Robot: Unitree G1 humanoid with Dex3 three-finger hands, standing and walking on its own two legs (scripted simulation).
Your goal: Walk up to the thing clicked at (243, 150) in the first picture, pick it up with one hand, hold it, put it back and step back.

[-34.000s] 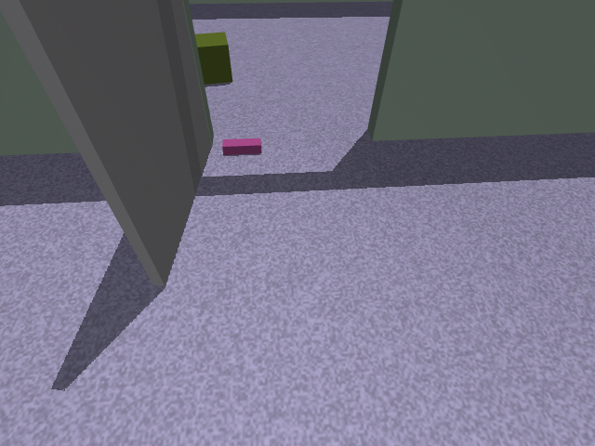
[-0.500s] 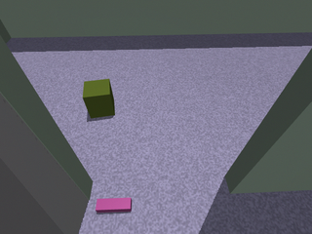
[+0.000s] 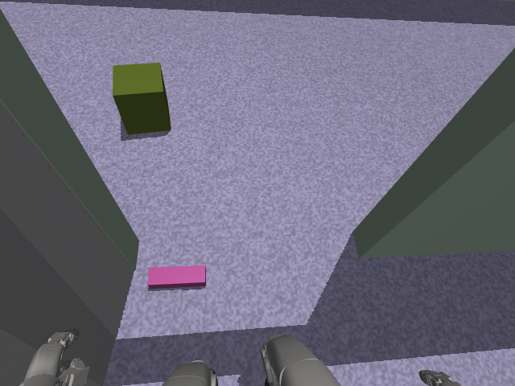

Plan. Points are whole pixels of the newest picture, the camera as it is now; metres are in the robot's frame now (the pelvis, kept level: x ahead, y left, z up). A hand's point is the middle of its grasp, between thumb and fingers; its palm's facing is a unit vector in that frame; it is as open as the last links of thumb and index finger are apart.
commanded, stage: step back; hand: left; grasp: from above
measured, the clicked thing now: (178, 277) +0.47 +0.21 -0.74
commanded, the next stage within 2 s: none
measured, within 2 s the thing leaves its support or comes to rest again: neither
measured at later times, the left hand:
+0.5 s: hand out of the picture +0.00 +0.24 -0.13, palm faces -0.04 -0.91 -0.41, open 7.4 cm
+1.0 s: hand out of the picture -0.18 +0.23 -0.15, palm faces -0.06 -0.91 -0.41, open 7.4 cm
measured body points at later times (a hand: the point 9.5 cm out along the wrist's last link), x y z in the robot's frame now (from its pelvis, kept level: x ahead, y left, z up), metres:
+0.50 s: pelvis -0.11 -0.02 +0.00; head -0.05 -0.04 +0.45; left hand +0.01 +0.29 -0.11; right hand -0.04 -0.34 -0.13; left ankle -0.13 +0.11 -0.67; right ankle -0.09 -0.14 -0.73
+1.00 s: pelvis -0.28 -0.04 -0.02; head -0.22 -0.05 +0.43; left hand -0.17 +0.28 -0.13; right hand -0.15 -0.36 -0.13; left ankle -0.16 +0.10 -0.72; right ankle -0.29 -0.16 -0.73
